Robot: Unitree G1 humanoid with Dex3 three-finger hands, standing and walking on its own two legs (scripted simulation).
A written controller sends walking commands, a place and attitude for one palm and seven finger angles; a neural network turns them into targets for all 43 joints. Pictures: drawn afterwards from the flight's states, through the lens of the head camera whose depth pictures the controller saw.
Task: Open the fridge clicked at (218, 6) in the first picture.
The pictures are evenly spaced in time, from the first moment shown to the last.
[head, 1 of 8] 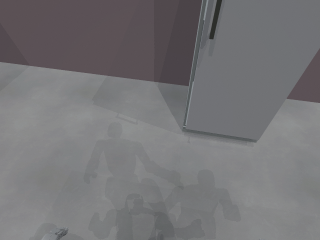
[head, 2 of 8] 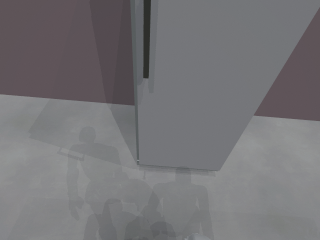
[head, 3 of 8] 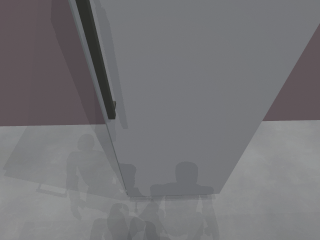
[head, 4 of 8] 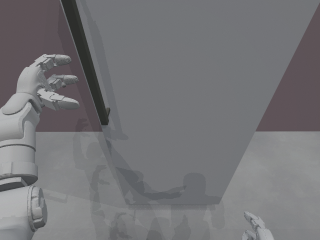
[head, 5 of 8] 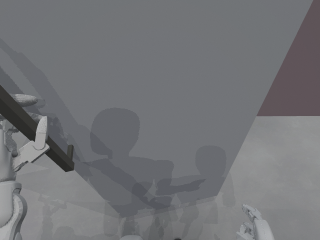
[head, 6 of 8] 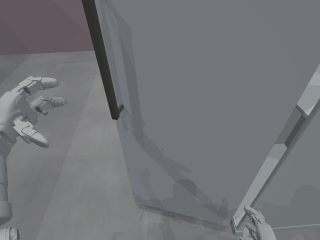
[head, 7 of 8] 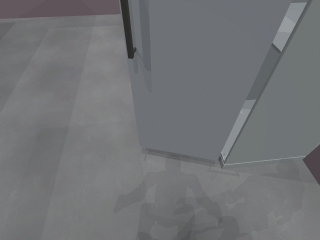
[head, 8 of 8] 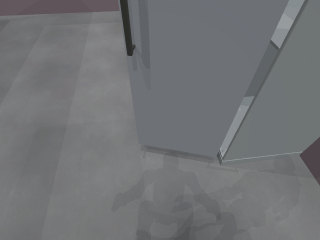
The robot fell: no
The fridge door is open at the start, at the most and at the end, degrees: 0 77 71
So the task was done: yes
